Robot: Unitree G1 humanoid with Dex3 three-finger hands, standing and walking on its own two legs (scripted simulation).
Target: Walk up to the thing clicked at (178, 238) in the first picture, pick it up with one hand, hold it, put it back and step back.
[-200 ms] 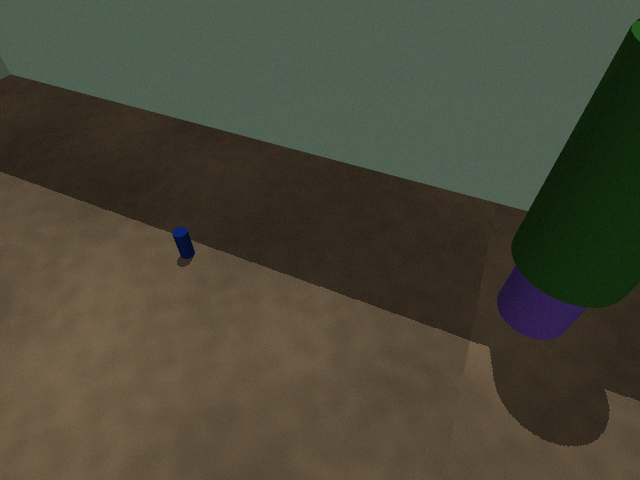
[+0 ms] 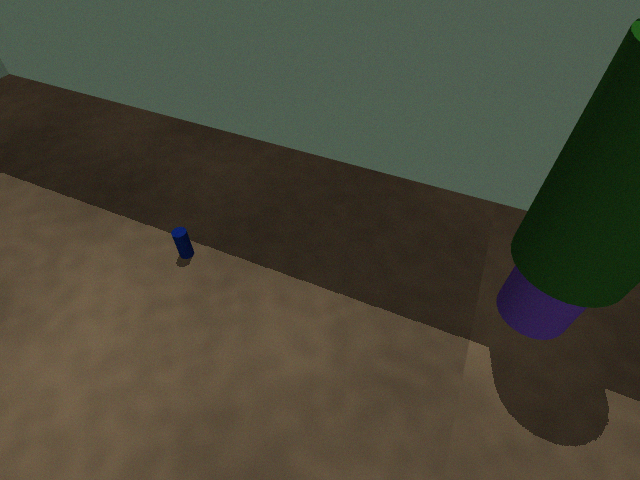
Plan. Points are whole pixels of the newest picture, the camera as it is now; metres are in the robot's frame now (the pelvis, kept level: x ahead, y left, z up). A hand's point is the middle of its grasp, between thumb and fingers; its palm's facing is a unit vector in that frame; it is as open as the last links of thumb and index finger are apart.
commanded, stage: stand
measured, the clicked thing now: (183, 243) +1.13 +0.54 -0.72
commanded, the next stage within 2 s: walk up in 0.92 s
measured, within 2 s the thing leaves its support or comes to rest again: neither
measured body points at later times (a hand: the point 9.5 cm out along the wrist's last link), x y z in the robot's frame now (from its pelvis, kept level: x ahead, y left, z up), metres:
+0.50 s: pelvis +0.01 +0.00 +0.00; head +0.02 +0.00 +0.45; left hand +0.08 +0.30 -0.13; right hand +0.08 -0.30 -0.13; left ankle +0.00 +0.12 -0.75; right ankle +0.00 -0.12 -0.75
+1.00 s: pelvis +0.00 -0.01 +0.00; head +0.03 +0.00 +0.44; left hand +0.09 +0.31 -0.13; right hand +0.08 -0.30 -0.13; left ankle +0.00 +0.12 -0.75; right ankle +0.00 -0.12 -0.75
